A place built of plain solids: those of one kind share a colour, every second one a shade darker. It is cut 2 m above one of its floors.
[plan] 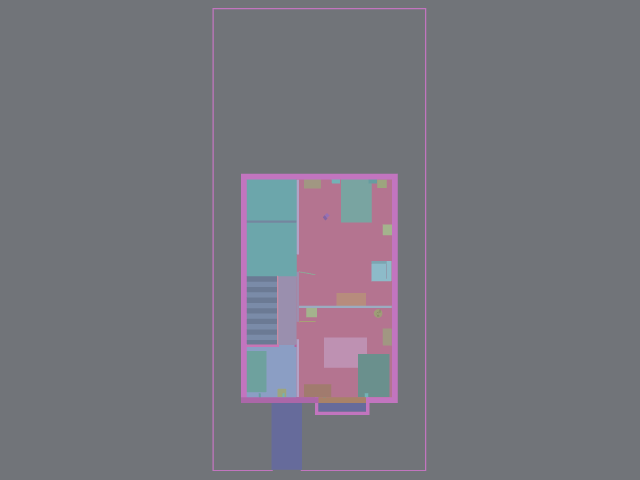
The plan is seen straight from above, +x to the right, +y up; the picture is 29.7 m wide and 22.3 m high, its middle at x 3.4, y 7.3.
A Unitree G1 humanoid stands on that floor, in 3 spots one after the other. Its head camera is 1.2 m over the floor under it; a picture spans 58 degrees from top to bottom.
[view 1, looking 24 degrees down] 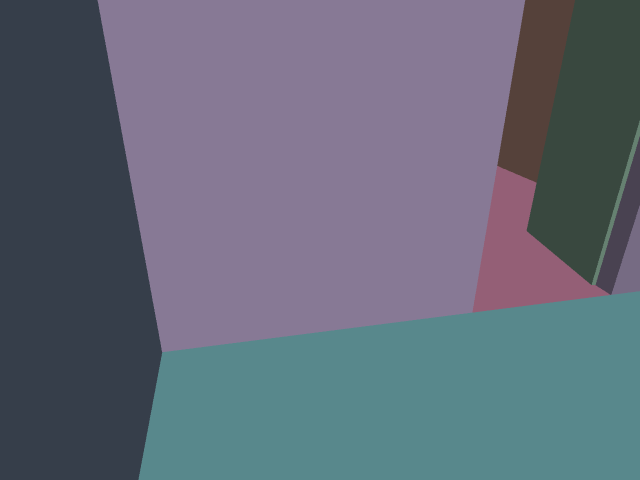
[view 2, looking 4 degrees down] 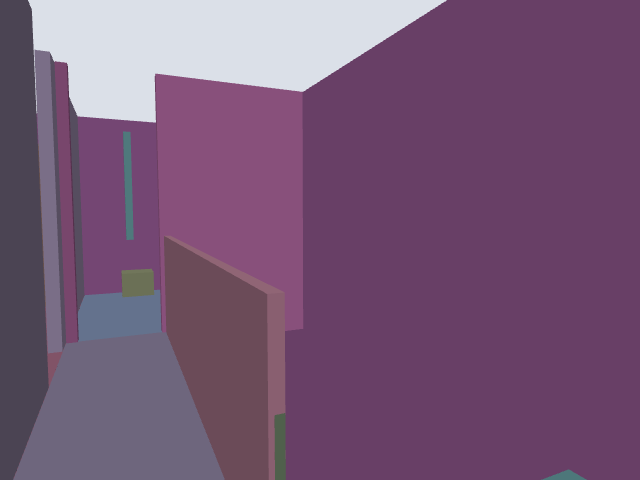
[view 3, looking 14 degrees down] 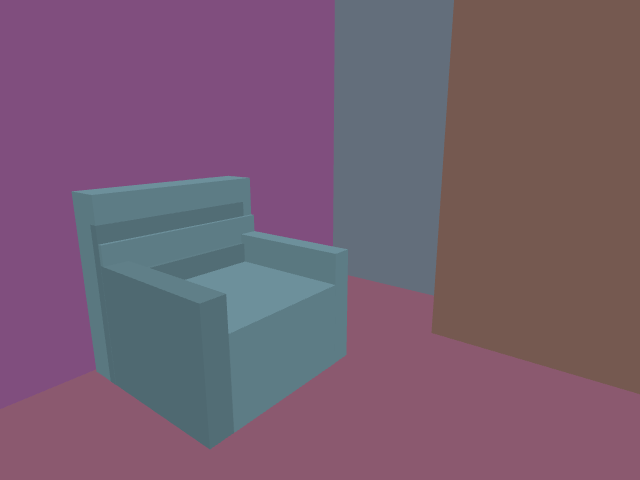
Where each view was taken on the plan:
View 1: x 0.70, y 7.75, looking -12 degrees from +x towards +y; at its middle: landing_wall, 1.81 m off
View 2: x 1.86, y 6.87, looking -115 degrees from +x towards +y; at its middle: wall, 4.41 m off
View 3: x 4.57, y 7.19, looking -52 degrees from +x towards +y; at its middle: wall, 3.63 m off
